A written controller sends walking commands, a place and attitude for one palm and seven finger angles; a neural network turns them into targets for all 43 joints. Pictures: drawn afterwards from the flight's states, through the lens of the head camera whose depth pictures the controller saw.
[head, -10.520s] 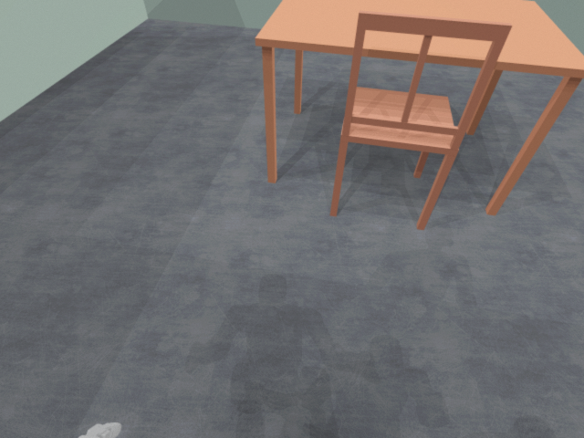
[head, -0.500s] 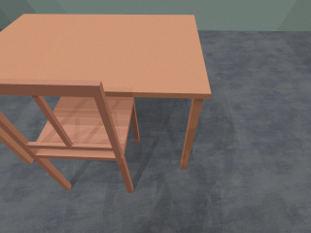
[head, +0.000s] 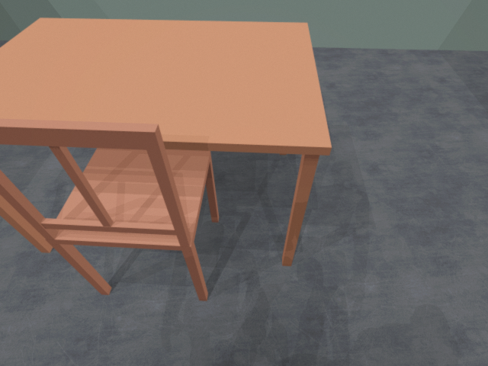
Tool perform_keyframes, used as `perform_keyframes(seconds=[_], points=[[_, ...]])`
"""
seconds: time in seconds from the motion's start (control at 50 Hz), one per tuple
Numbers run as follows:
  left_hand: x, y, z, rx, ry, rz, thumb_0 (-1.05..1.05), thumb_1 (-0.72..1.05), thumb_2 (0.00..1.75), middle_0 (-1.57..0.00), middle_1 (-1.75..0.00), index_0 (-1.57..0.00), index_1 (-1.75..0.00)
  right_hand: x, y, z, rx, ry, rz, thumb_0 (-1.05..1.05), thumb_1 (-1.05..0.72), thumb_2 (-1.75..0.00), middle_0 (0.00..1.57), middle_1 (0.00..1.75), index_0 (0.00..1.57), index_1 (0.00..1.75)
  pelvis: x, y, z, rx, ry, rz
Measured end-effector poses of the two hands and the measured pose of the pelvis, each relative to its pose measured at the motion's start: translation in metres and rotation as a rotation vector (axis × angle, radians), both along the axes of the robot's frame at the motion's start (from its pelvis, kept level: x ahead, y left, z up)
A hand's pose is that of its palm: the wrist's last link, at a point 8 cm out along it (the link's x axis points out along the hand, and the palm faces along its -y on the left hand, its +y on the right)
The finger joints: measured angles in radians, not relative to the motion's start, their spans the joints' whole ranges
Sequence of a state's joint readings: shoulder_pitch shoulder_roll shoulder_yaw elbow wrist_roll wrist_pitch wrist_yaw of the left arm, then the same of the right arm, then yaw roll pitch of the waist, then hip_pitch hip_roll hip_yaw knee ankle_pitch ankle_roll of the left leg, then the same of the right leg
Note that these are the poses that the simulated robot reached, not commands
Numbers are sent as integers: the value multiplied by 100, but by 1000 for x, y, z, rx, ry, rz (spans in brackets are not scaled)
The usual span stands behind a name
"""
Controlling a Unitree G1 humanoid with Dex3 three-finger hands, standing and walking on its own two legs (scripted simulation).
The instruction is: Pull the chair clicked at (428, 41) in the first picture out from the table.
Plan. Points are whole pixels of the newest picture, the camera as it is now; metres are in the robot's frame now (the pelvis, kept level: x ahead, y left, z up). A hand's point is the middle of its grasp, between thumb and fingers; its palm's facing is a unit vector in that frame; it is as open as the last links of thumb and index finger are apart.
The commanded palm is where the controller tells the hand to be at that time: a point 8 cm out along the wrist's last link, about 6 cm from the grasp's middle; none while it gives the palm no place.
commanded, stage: shuffle to correct the standing spot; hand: left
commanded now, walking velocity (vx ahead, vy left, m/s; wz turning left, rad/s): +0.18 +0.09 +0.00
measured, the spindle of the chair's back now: (85, 189) +0.49 +0.42 -0.07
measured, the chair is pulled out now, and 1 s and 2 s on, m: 0.00 0.00 0.00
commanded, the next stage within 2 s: come to a stop and stand still in 0.06 s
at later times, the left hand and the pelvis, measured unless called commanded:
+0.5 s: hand out of the picture +0.08 +0.21 -0.17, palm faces +0.07 -0.97 -0.22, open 7.3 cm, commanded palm none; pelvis +0.06 +0.03 +0.00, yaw +2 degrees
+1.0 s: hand out of the picture +0.06 +0.19 -0.17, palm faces +0.13 -0.97 -0.21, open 7.3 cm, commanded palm none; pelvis +0.04 +0.00 +0.00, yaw +3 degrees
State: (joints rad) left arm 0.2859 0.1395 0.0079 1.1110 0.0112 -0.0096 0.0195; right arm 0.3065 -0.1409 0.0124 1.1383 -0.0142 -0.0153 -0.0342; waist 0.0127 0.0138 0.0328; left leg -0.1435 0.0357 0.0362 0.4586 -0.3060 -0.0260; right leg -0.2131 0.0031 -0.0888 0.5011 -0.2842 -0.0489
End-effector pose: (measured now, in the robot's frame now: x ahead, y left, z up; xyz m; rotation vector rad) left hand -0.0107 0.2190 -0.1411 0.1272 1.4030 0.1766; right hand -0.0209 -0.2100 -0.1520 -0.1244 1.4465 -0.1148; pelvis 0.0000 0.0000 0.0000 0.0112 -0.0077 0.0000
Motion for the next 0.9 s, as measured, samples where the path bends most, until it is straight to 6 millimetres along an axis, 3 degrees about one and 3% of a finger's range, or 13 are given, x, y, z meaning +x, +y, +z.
perform_keyframes(seconds=[0.1,0.24,0.3,0.46,0.56,0.68,0.78,0.9], points=[[-6,3,-6,-19,2,47,0,91,90,-20,-30,-20,-29,1,2,0,-10,37,18,1,-91,-90,20,29,20,29,10,6,-4,-23,5,22],[-15,19,-21,-56,89,80,0,91,90,-20,-30,-20,-29,27,18,8,-57,1,17,1,-91,-90,20,29,19,29,34,28,-9,-13,9,19],[1,25,-17,-55,116,56,0,91,90,-20,-30,-20,-29,31,29,12,-60,-3,-1,1,-91,-90,20,29,19,29,45,34,-6,-8,18,15],[71,38,-4,7,19,30,2,94,90,-20,-30,-20,-29,43,53,10,7,61,-11,1,-91,-90,20,30,20,30,60,31,2,-4,22,40],[110,39,3,64,-46,-1,2,93,90,-20,-30,-20,-29,60,37,-1,28,48,-36,1,-91,-90,21,30,20,30,66,15,-2,7,20,30],[137,20,9,102,-152,-27,1,92,90,-20,-30,-20,-29,88,-6,-16,10,1,-37,1,-91,-90,21,30,20,30,68,-5,-9,16,11,43],[130,0,11,66,-186,-3,0,92,90,-20,-30,-20,-29,117,-33,-6,-29,-71,6,1,-91,-90,20,29,20,29,60,-13,-4,26,7,48],[101,5,9,48,-171,29,0,93,90,-20,-30,-20,-29,141,-42,12,-63,-157,65,1,-91,-90,20,29,19,29,47,-12,0,28,14,49]])
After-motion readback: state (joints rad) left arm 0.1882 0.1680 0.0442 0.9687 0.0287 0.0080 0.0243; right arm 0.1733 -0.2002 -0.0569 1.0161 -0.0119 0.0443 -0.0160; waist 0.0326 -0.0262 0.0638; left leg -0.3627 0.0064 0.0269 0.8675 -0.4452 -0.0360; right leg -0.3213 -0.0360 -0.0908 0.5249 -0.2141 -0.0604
